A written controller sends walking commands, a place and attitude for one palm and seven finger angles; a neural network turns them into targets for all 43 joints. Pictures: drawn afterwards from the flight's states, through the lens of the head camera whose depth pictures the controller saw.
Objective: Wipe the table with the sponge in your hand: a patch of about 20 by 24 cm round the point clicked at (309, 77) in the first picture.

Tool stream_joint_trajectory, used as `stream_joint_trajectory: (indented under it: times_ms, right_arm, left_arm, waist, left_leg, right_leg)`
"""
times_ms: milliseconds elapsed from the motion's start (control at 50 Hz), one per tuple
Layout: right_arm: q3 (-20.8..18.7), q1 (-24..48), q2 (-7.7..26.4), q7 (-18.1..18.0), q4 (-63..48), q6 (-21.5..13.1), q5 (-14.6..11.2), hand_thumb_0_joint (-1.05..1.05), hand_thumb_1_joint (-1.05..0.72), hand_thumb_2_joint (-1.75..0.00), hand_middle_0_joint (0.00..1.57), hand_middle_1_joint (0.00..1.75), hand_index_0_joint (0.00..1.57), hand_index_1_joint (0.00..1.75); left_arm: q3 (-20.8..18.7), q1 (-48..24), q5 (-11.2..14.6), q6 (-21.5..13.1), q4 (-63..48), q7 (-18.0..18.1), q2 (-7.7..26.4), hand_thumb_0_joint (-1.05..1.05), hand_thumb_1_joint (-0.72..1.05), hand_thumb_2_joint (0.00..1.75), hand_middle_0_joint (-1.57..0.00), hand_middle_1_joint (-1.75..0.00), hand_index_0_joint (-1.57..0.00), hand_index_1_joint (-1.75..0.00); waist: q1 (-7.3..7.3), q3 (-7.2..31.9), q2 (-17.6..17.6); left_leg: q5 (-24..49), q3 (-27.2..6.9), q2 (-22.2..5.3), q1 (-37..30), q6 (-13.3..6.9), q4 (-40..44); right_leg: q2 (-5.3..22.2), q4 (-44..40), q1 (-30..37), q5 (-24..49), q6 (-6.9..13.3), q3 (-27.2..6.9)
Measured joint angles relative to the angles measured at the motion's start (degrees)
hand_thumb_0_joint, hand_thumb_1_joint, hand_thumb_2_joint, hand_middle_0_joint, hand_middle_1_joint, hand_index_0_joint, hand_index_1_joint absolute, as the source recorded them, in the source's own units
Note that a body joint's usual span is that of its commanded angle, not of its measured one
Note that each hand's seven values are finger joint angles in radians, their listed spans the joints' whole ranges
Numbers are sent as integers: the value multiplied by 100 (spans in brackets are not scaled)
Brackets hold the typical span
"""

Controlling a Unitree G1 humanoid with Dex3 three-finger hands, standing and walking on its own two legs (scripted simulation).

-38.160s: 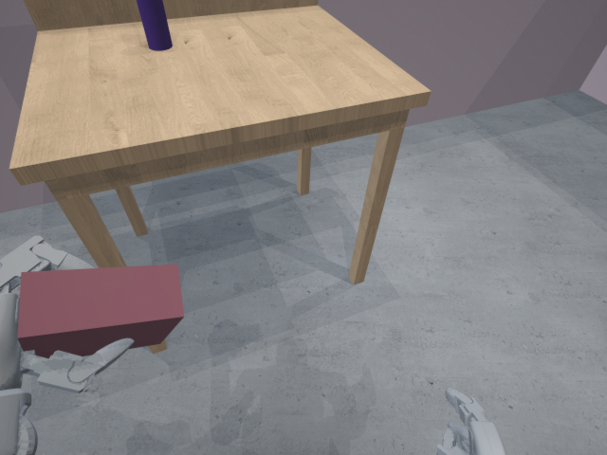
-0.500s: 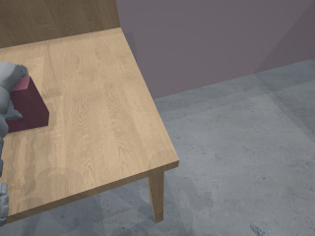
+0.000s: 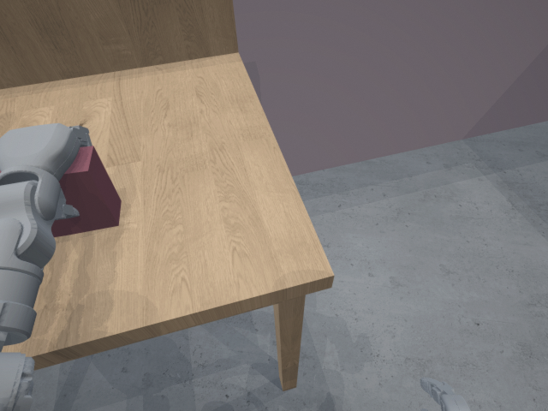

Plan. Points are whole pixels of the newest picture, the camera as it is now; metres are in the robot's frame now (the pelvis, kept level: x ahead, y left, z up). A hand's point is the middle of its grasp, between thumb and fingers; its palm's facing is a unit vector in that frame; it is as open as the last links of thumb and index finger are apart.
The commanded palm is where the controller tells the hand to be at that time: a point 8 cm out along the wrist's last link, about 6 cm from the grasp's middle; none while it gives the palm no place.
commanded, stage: wipe back along the first lane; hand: left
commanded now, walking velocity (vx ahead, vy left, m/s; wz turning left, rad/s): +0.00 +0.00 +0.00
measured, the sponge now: (71, 203) +0.35 +0.36 +0.10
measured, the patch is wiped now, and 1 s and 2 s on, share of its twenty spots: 1.00 1.00 1.00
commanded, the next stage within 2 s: lift the sponge slowly off the table in 1.16 s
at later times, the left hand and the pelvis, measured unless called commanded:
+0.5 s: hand (60, 204) +0.32 +0.33 +0.14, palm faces +0.03 +0.02 -1.00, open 9.7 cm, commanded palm +0.27 +0.33 +0.17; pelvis -0.01 -0.02 +0.00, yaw -1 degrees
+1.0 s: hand (53, 244) +0.26 +0.31 +0.14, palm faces +0.09 +0.01 -1.00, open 9.7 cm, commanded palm +0.21 +0.30 +0.16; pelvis +0.00 -0.03 +0.00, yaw -1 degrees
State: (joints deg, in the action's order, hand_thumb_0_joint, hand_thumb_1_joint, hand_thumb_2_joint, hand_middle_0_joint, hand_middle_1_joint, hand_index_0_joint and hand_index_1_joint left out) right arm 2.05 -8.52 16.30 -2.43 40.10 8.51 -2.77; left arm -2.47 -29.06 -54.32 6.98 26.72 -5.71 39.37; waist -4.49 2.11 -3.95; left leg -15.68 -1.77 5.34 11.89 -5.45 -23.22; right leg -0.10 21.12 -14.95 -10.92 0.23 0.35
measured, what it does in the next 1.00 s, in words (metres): stands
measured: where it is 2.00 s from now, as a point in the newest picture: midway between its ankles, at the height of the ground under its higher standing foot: outside the picture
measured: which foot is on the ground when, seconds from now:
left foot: down 0.00-1.00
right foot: down 0.00-1.00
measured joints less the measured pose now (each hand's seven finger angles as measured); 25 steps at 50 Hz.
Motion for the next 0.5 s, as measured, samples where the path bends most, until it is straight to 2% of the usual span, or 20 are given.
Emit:
stream_joint_trajectory:
  times_ms: [160,300,500]
  right_arm:
    - [36,25,29,-28,-93,-80,-3,1,-91,-90,21,30,20,30]
    - [77,75,56,-74,-74,-124,-12,1,-91,-90,21,30,20,30]
    - [89,99,93,-99,-115,-222,-11,1,-91,-90,20,30,20,30]
  left_arm:
    - [-26,505,181,195,-475,-8,-75,-2,-50,111,-73,-143,-76,-143]
    - [88,566,102,401,-590,6,-96,-2,-49,111,-72,-144,-75,-144]
    - [-198,1205,315,401,-1063,68,18,-2,-49,111,-71,-145,-74,-145]
  waist:
    - [-3,38,-48]
    - [-37,-21,-6]
    - [-22,-27,-49]
  left_leg:
    - [1,55,-13,-114,9,-8]
    - [11,44,-41,-175,55,-26]
    - [-85,96,-128,-211,126,-123]
  right_leg:
    - [-13,57,75,-2,-25,-52]
    - [-39,114,119,-11,9,-37]
    - [-129,249,112,-88,37,-81]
